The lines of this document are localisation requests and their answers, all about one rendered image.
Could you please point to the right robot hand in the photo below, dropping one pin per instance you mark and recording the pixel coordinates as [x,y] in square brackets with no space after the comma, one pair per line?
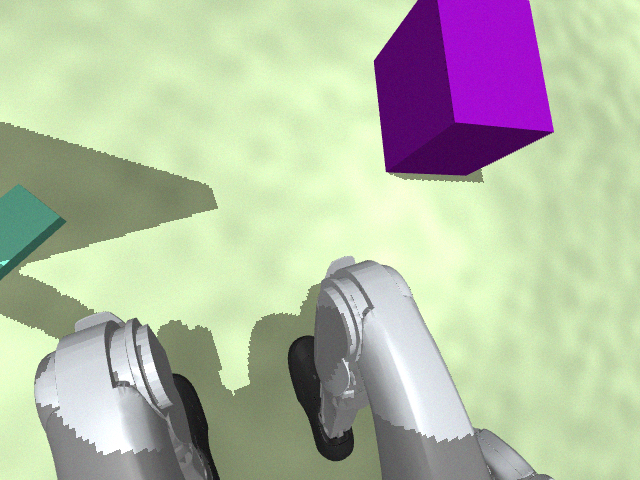
[503,462]

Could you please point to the right robot foot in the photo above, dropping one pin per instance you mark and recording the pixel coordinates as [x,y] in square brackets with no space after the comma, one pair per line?
[306,384]

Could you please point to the left robot foot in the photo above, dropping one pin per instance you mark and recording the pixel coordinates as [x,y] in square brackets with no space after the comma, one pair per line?
[197,423]

